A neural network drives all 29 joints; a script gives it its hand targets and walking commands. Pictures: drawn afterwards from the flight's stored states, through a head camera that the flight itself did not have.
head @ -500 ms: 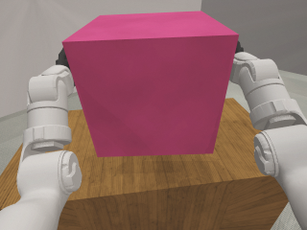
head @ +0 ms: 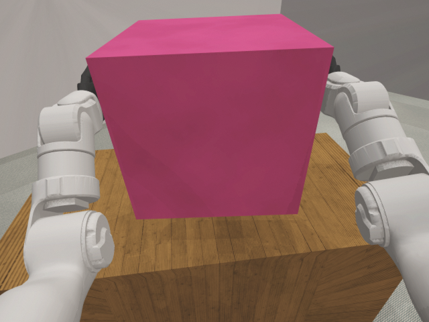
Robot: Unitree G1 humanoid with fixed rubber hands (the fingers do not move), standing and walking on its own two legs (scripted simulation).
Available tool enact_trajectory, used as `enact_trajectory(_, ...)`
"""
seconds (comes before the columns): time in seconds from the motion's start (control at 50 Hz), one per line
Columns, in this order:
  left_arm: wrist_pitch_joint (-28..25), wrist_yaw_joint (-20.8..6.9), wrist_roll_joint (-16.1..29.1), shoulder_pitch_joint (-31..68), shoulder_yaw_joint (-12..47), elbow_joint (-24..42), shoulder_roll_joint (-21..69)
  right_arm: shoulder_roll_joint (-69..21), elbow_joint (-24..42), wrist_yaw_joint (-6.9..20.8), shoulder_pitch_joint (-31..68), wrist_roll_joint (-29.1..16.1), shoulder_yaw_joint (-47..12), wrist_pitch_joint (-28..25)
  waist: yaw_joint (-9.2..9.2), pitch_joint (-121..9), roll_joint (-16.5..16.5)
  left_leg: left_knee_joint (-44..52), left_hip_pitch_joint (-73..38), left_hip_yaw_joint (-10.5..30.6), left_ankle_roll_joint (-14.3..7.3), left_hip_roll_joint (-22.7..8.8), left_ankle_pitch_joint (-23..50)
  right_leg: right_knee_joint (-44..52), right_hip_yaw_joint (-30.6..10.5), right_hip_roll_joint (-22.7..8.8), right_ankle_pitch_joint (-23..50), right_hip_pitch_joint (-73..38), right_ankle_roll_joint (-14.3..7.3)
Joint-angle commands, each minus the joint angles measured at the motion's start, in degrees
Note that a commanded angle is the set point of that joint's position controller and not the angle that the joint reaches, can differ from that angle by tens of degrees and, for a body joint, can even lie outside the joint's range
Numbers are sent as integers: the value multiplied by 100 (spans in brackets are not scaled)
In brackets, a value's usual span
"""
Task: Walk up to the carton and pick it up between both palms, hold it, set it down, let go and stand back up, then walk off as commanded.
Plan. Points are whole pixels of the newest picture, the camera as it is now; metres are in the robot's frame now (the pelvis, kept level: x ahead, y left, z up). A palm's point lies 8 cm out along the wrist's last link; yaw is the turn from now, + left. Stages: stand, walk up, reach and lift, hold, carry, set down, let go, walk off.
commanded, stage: hold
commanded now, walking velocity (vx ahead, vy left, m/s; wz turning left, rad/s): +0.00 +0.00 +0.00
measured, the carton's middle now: (212, 110) +0.44 +0.00 +0.26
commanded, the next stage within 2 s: none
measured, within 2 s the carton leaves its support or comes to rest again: neither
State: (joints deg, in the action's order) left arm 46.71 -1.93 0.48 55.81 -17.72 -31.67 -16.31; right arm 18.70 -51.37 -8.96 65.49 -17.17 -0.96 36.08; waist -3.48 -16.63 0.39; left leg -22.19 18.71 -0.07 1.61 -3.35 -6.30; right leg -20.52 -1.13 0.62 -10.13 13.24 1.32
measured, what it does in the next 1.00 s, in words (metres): stands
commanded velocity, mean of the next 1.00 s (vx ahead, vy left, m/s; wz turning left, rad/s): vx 0.00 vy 0.00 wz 0.00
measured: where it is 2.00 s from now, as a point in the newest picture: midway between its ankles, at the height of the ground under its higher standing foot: outside the picture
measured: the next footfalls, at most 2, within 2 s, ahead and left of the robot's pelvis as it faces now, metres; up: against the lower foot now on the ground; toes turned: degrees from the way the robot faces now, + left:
none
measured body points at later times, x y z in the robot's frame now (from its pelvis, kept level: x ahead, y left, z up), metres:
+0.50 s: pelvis +0.00 +0.00 +0.00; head -0.10 +0.02 +0.44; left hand +0.38 +0.20 +0.31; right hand +0.38 -0.20 +0.33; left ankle +0.05 +0.14 -0.74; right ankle +0.00 -0.13 -0.74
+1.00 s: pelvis +0.00 +0.00 +0.00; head -0.10 +0.01 +0.44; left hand +0.39 +0.20 +0.31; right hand +0.38 -0.20 +0.33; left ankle +0.05 +0.14 -0.74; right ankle +0.00 -0.13 -0.74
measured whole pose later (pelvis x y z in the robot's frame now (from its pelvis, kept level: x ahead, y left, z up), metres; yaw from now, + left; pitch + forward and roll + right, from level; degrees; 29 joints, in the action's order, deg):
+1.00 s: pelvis +0.00 +0.00 +0.00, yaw +0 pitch +3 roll -1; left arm 47.0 -1.9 0.5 55.8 -17.7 -31.7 -16.3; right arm 18.8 -51.4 -8.9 65.5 -17.3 -1.3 36.5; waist -3.5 -17.0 0.6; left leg -22.2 18.7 -0.1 1.6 -3.4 -6.1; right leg -20.2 -1.2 0.7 -9.7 13.1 1.3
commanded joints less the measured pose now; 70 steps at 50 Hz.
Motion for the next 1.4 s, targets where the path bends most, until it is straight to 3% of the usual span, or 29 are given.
enact_trajectory(0.0, -360, -630, 619, 4656, 1749, 1253, 3734, -3649, 2070, 834, 4606, -1885, -1170, -218, 367, -1948, 161, 299, -1545, 299, -48, 505, 609, 662, -199, 458, 880, -492, -93)
enact_trajectory(0.02, -323, -641, 636, 4360, 1747, 1322, 3733, -3579, 2332, 810, 4587, -1927, -1214, -247, 314, -2051, 197, 240, -1637, 283, -16, 502, 983, 611, -208, 479, 1213, -650, -93)
enact_trajectory(0.04, -256, -684, 512, 4271, 1650, 923, 3687, -3382, 1871, 778, 4418, -1827, -1010, -158, 259, -1565, 243, 296, -1529, 257, 10, 497, 700, 707, -207, 453, 949, -456, -102)
enact_trajectory(0.06, -298, -689, 534, 4577, 1666, 1128, 3630, -3500, 1767, 791, 4520, -1831, -1047, -172, 361, -1692, 357, 335, -1530, 240, -28, 541, 571, 748, -227, 441, 780, -429, -86)
enact_trajectory(0.08, -271, -719, 498, 4307, 1643, 905, 3701, -3394, 1892, 782, 4488, -1769, -937, -209, 246, -1482, 143, 364, -1463, 289, -27, 491, 482, 710, -172, 474, 752, -497, -97)
enact_trajectory(0.1, -246, -746, 517, 4187, 1596, 936, 3632, -3360, 1883, 799, 4426, -1818, -997, -185, 321, -1441, 117, 358, -1490, 300, -30, 461, 625, 718, -198, 475, 833, -498, -122)
enact_trajectory(0.14, -262, -783, 488, 4402, 1638, 942, 3632, -3329, 1674, 801, 4344, -1757, -828, -129, 261, -1286, 276, 408, -1313, 265, 5, 495, 423, 711, -179, 483, 705, -516, -96)
enact_trajectory(0.16, -250, -788, 430, 4398, 1611, 983, 3641, -3493, 1954, 815, 4677, -1854, -1034, -190, 416, -1513, 248, 382, -1401, 290, -9, 469, 557, 671, -206, 471, 744, -522, -100)
enact_trajectory(0.26, -261, -870, 405, 4482, 1614, 935, 3663, -3311, 1570, 856, 4392, -1722, -779, -169, 182, -1168, 252, 538, -1265, 331, -76, 423, 89, 629, -150, 506, 546, -487, -128)
enact_trajectory(0.28, -254, -853, 400, 4405, 1452, 880, 3594, -3436, 1765, 877, 4662, -1739, -893, -213, 364, -1330, 62, 514, -1246, 284, -113, 433, 180, 635, -177, 484, 576, -512, -114)
enact_trajectory(0.36, -318, -789, 560, 4484, 1700, 1162, 3755, -3522, 1999, 885, 4598, -1805, -982, -242, 324, -1638, 223, 425, -1358, 337, -49, 465, 374, 625, -220, 476, 760, -557, -154)
enact_trajectory(0.44, -294, -746, 454, 4467, 1664, 930, 3716, -3350, 1631, 914, 4531, -1673, -828, -225, 316, -1372, 451, 541, -1249, 327, -51, 398, 16, 624, -145, 485, 443, -384, -161)
enact_trajectory(0.46, -340, -735, 553, 4498, 1719, 1059, 3692, -3427, 2009, 902, 4701, -1702, -941, -278, 356, -1771, 108, 476, -1417, 316, -60, 413, 320, 662, -214, 499, 625, -555, -133)
enact_trajectory(0.48, -336, -744, 658, 4734, 1869, 1017, 3877, -3478, 1870, 893, 4778, -1706, -816, -261, 218, -1646, 326, 463, -1316, 329, -15, 399, 135, 695, -251, 441, 533, -420, -155)
enact_trajectory(0.52, -384, -684, 576, 4617, 1725, 1199, 3784, -3548, 2029, 885, 4765, -1785, -911, -311, 364, -1832, 225, 412, -1390, 322, -61, 457, 347, 618, -215, 461, 689, -512, -132)
enact_trajectory(0.54, -335, -708, 508, 4480, 1551, 847, 3615, -3412, 1741, 872, 4581, -1732, -845, -218, 370, -1395, 157, 413, -1255, 267, -59, 478, 193, 708, -234, 406, 542, -375, -132)
enact_trajectory(0.62, -366, -702, 582, 4701, 1794, 1305, 3817, -3546, 1837, 915, 4577, -1772, -903, -301, 327, -1709, 354, 416, -1399, 323, -15, 460, 383, 618, -184, 463, 760, -511, -146)
enact_trajectory(0.64, -325, -727, 515, 4580, 1718, 1022, 3818, -3347, 1621, 903, 4531, -1703, -777, -247, 277, -1421, 461, 434, -1341, 323, 39, 431, 242, 625, -174, 480, 555, -344, -170)
enact_trajectory(0.68, -360, -755, 575, 4655, 1701, 1090, 3758, -3439, 1756, 890, 4508, -1712, -762, -286, 305, -1555, 203, 438, -1296, 293, -46, 448, 135, 670, -222, 438, 515, -461, -157)
enact_trajectory(0.8, -310, -760, 401, 4642, 1563, 787, 3717, -3376, 1492, 937, 4589, -1581, -704, -281, 339, -1237, 254, 568, -1146, 289, -89, 451, -200, 647, -146, 484, 229, -419, -166)
enact_trajectory(0.82, -320, -800, 513, 4463, 1527, 801, 3608, -3434, 1878, 895, 4831, -1613, -809, -337, 374, -1428, 48, 471, -1251, 275, -109, 455, 111, 728, -288, 381, 433, -457, -145)
enact_trajectory(0.9, -369, -737, 466, 4682, 1612, 931, 3672, -3398, 1625, 901, 4520, -1659, -798, -250, 318, -1411, 296, 461, -1352, 277, -41, 457, 101, 715, -250, 417, 366, -332, -143)
enact_trajectory(0.98, -349, -746, 499, 4559, 1643, 985, 3784, -3454, 1883, 900, 4688, -1733, -882, -297, 287, -1618, 136, 443, -1417, 274, -22, 453, 332, 644, -173, 487, 649, -473, -148)
enact_trajectory(1.04, -311, -727, 542, 4345, 1660, 1099, 3732, -3440, 2146, 875, 4713, -1816, -1043, -297, 469, -1729, 252, 352, -1421, 268, -69, 499, 558, 642, -229, 463, 770, -472, -134)
enact_trajectory(1.08, -370, -712, 598, 4725, 1791, 1096, 3835, -3523, 1973, 881, 4754, -1739, -891, -292, 300, -1715, 307, 377, -1384, 300, -10, 471, 219, 650, -206, 434, 473, -382, -168)
enact_trajectory(1.14, -326, -654, 729, 4625, 1883, 1340, 3876, -3530, 2346, 818, 4781, -1939, -1066, -293, 354, -2074, 302, 266, -1575, 280, 5, 506, 792, 646, -240, 465, 967, -488, -134)
enact_trajectory(1.26, -301, -726, 637, 4629, 1734, 929, 3788, -3409, 1778, 840, 4681, -1688, -853, -206, 204, -1537, 172, 431, -1355, 322, -41, 458, 149, 734, -198, 461, 436, -355, -125)
enact_trajectory(1.3, -280, -776, 456, 4531, 1500, 540, 3611, -3454, 1441, 876, 4697, -1633, -772, -205, 391, -987, 239, 518, -1025, 273, -94, 485, -239, 702, -175, 421, 29, -244, -139)
enact_trajectory(1.38, -295, -855, 383, 4625, 1457, 633, 3581, -3395, 1237, 920, 4497, -1476, -724, -195, 326, -844, 227, 665, -1041, 331, -143, 394, -420, 710, -201, 447, 27, -393, -145)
